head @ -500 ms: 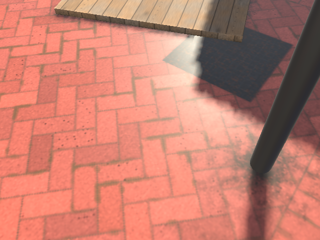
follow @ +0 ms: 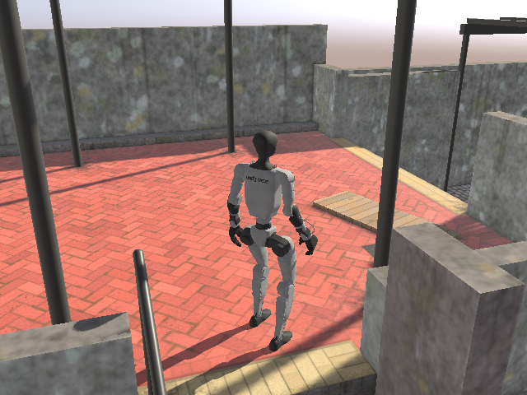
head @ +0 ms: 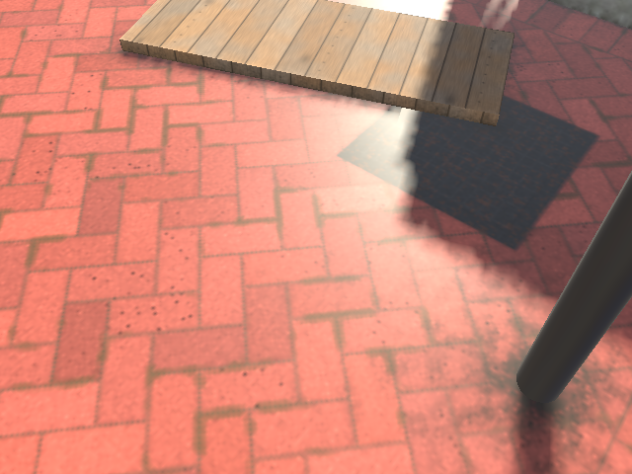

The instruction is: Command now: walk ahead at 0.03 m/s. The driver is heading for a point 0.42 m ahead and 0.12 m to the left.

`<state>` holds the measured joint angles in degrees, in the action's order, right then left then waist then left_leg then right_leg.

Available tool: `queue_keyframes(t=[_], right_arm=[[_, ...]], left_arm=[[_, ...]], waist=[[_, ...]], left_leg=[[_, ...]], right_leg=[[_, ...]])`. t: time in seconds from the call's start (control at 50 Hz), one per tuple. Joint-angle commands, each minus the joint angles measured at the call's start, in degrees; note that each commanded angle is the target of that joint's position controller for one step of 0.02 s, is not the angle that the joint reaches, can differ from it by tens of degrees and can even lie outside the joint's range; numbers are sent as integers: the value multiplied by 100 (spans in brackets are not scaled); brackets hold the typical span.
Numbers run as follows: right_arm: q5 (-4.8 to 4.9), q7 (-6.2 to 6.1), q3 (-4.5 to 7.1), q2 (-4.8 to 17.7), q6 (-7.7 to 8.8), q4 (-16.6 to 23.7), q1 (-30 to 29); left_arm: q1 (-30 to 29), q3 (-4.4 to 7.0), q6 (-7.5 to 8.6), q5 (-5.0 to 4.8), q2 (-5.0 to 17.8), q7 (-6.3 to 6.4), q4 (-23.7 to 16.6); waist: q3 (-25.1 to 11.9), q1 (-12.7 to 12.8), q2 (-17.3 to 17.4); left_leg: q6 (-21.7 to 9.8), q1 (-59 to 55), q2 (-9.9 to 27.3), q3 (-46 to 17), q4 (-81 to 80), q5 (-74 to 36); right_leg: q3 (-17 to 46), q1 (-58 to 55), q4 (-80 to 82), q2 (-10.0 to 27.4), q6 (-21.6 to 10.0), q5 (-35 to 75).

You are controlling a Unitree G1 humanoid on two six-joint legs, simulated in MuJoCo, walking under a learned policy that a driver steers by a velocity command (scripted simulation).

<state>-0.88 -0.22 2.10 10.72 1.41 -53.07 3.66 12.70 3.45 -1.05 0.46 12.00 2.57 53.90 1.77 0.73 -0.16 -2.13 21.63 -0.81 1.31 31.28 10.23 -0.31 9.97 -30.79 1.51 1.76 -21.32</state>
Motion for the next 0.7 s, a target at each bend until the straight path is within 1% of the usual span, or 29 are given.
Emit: queue_keyframes(t=[0.02, 0.16, 0.18, 0.2, 0.22, 0.24, 0.26, 0.28, 0.3, 0.32, 0.34, 0.36, 0.38, 0.4, 0.42, 0.44, 0.46, 0.48, 0.5, 0.52, 0.54, 0.56, 0.58, 0.6, 0.62, 0.66, 0.7], right_arm=[[25, -61, 174, 731, 30, 191, -84], [53, -112, 201, 679, -88, 42, -166], [49, -117, 191, 620, -107, -49, -52], [82, -126, 218, 672, -131, -93, 10], [114, -139, 259, 778, -144, -114, 47], [120, -147, 278, 824, -130, -98, 13], [128, -145, 283, 807, -87, -66, -50], [146, -131, 277, 730, -20, -39, -89], [163, -103, 268, 637, 65, -3, -164], [181, -58, 259, 545, 157, 57, -300], [226, -7, 254, 499, 240, 99, -371], [239, 29, 260, 546, 304, 114, -334], [253, 57, 263, 559, 354, 91, -198], [265, 81, 267, 536, 386, 8, 64], [270, 92, 314, 574, 394, -186, 582], [239, 100, 431, 791, 392, -414, 1198], [232, 75, 572, 1262, 402, -547, 1815], [222, 149, 583, 1510, 410, -664, 2468], [133, 181, 380, 1006, 466, -661, 2196], [102, 188, 280, 767, 492, -519, 1756], [83, 193, 226, 692, 494, -417, 1467], [77, 191, 184, 686, 485, -346, 1285], [56, 173, 135, 602, 457, -343, 1264], [45, 143, 114, 598, 425, -376, 1374], [43, 105, 113, 657, 406, -415, 1516], [52, 19, 122, 824, 385, -437, 1663], [54, -32, 150, 976, 373, -435, 1738]], left_arm=[[300, 119, 56, -21, 503, 18, -13], [388, 94, 47, -19, 461, 51, 294], [535, 78, 51, -18, 396, 45, 389], [573, 88, 52, -41, 443, 46, 428], [536, 110, 65, -63, 537, 58, 397], [563, 113, 96, -77, 571, 71, 369], [663, 105, 150, -90, 566, 76, 372], [813, 104, 218, -104, 589, 71, 409], [1003, 122, 285, -120, 672, 60, 463], [1196, 166, 347, -135, 842, 43, 518], [1060, 219, 409, -164, 1030, 33, 498], [887, 217, 467, -166, 1017, 23, 453], [755, 198, 513, -181, 939, -1, 413], [611, 186, 531, -206, 900, -40, 378], [404, 178, 527, -216, 898, -80, 312], [225, 187, 539, -201, 940, -98, 229], [123, 122, 596, -247, 644, -73, 96], [144, 46, 686, -195, 339, -50, -67], [16, 91, 762, -332, 413, -116, -120], [-12, 105, 795, -424, 497, -174, -126], [-29, 126, 809, -402, 517, -191, -90], [-38, 171, 795, -339, 550, -184, -83], [-37, 209, 752, -285, 575, -183, -75], [-34, 212, 708, -258, 508, -193, -65], [-129, 206, 671, -222, 440, -200, -91], [-595, 171, 620, -158, 343, -198, -275], [-1094, 96, 607, -155, 219, -227, -443]], waist=[[-664, -25, 198], [-305, -34, 80], [-376, -18, 96], [-240, -49, 67], [-77, -62, 47], [105, -36, 77], [265, 14, 92], [379, 63, -22], [465, 133, -295], [561, 209, -722], [776, 163, -1156], [905, 85, -1147], [903, -35, -1042], [838, -200, -954], [671, -457, -869], [361, -727, -679], [40, -875, 525], [-390, -989, 1788], [-175, -745, 1157], [131, -540, 737], [192, -403, 358], [272, -279, 228], [247, -207, 286], [229, -188, 374], [240, -207, 371], [348, -271, 314], [399, -369, 377]], left_leg=[[-392, -1175, 623, -771, -483, -1415], [-318, -992, 470, -633, -594, -507], [-296, -1017, 400, -578, -656, 270], [-284, -923, 308, -516, -681, 1261], [-289, -736, 245, -477, -662, 2139], [-295, -509, 239, -496, -665, 2662], [-292, -320, 225, -499, -607, 2836], [-249, -173, 145, -390, -424, 2738], [-157, 43, 10, -170, -49, 2415], [-30, 369, -168, 175, 558, 1833], [-30, 655, -161, 329, 1111, 1213], [-112, 791, 44, 172, 1291, 1120], [-186, 732, 103, 168, 1149, 1195], [-249, 297, 75, 260, 671, 1258], [-302, -664, -81, 389, 121, 1137], [-356, -1643, -129, 236, -118, 746], [-816, -2512, 745, -1428, -906, 968], [-1610, -3322, 1988, -3933, -1982, 1212], [-1723, -3135, 2279, -4286, -2074, 1548], [-1531, -2818, 2112, -3574, -2015, 1528], [-1316, -2531, 1850, -2904, -2083, 1431], [-1145, -2236, 1677, -2398, -2170, 1016], [-1019, -2000, 1486, -1976, -2265, 645], [-977, -1879, 1373, -1675, -2343, 349], [-987, -1822, 1309, -1449, -2408, 57], [-1005, -1680, 1246, -1135, -2501, -331], [-976, -1473, 1195, -889, -2549, -494]], right_leg=[[86, 301, 337, 67, -120, 886], [19, 373, 454, 74, -140, 652], [-30, 347, 527, 46, -164, 165], [-63, 484, 529, 15, -231, -411], [-46, 635, 506, 20, -338, -966], [30, 764, 541, 76, -448, -1363], [152, 831, 625, 160, -550, -1586], [352, 822, 784, 285, -666, -1752], [713, 688, 1068, 510, -832, -1949], [1357, 432, 1529, 940, -1068, -2157], [2020, 316, 1895, 1450, -1297, -2041], [2208, 292, 1906, 1680, -1380, -1600], [2060, 202, 1746, 1656, -1321, -1006], [1725, 263, 1515, 1485, -1177, -518], [1295, 609, 1153, 1185, -992, 73], [880, 948, 385, 839, -817, 1249], [63, 1794, -1439, 167, -443, 1825], [21, 2944, -3317, -384, -221, -503], [599, 3546, -4307, -102, -390, -909], [621, 3753, -4597, 174, -583, -487], [551, 3694, -4397, 399, -700, 40], [504, 3525, -3991, 583, -712, 434], [436, 3228, -3676, 676, -669, 657], [333, 3063, -3409, 683, -586, 801], [220, 3030, -3135, 665, -485, 954], [92, 3038, -2263, 611, -304, 1325], [-18, 2776, -1374, 481, -217, 1769]])
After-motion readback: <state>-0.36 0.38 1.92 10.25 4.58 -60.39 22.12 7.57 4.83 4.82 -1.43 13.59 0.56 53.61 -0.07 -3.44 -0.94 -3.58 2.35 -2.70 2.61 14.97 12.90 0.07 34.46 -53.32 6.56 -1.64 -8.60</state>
